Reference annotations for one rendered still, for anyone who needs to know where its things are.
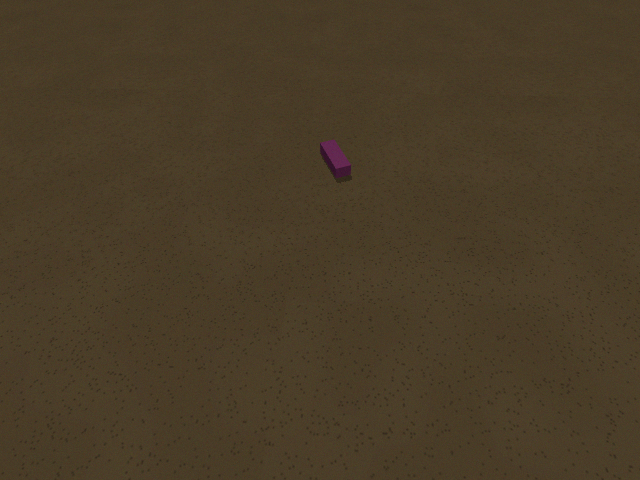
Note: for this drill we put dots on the carton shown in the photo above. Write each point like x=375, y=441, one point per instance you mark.
x=335, y=158

